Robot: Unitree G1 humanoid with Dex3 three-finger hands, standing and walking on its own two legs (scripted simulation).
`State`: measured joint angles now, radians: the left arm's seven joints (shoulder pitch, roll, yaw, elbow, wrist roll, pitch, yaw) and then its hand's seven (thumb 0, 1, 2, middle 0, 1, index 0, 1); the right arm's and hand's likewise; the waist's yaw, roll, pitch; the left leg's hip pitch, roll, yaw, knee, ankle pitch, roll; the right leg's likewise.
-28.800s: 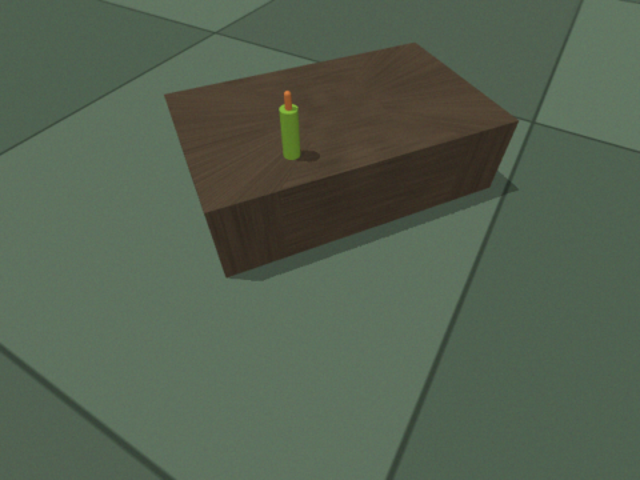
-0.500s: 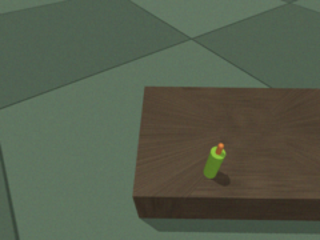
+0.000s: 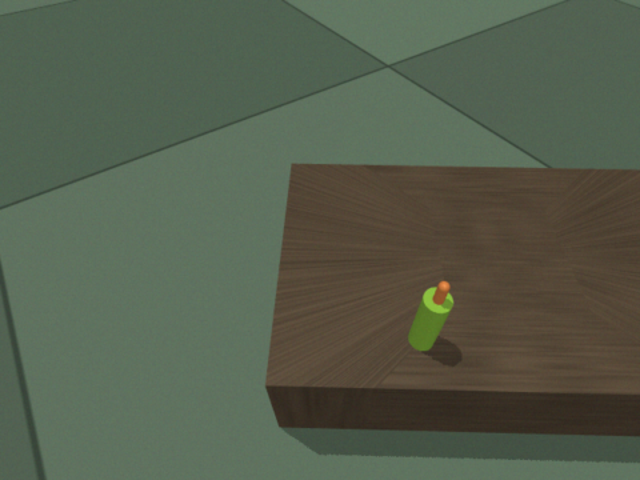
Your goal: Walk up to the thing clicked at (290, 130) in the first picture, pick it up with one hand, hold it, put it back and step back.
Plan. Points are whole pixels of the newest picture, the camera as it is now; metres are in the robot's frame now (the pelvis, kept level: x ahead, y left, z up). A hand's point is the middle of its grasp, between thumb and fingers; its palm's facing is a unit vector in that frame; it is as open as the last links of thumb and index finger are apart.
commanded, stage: step back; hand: right
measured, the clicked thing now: (431, 314) +0.48 -0.22 -0.30
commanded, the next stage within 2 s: none
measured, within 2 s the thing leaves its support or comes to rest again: neither
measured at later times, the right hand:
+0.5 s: hand out of the picture +0.01 -0.26 -0.18, palm faces -0.11 +0.90 -0.41, open 7.4 cm
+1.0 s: hand out of the picture -0.08 -0.23 -0.17, palm faces +0.02 +0.93 -0.36, open 7.4 cm
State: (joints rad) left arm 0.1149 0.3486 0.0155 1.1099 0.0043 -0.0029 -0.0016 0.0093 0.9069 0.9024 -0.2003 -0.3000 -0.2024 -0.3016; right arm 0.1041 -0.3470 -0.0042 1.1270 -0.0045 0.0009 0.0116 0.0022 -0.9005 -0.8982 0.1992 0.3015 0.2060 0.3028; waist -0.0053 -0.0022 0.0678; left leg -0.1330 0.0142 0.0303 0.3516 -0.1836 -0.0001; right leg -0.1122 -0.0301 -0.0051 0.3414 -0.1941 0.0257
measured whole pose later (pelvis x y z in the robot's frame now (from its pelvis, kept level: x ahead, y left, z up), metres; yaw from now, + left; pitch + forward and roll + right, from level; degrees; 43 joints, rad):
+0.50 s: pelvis -0.09 +0.02 -0.03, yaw +4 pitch -1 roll -1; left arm 0.03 0.37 0.06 0.86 0.03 0.04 0.02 0.01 0.90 0.90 -0.20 -0.30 -0.21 -0.30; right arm 0.13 -0.41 -0.04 0.95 -0.01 0.05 0.00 0.00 -0.90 -0.90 0.20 0.30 0.20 0.30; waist -0.01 0.01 0.19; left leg -0.28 -0.01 -0.06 0.71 -0.42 0.02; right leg -0.41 -0.08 -0.06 0.65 -0.22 0.04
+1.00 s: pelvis -0.20 +0.04 -0.03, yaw -2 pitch -4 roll -2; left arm 0.17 0.35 0.07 0.89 0.03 0.04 0.00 0.01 0.91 0.90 -0.20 -0.30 -0.20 -0.30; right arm 0.08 -0.39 -0.05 0.85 0.00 0.05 -0.01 0.00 -0.90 -0.90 0.20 0.30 0.21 0.30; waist 0.00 0.07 0.20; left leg -0.37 0.04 0.05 0.69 -0.26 0.04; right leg -0.23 0.07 0.02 0.63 -0.34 -0.02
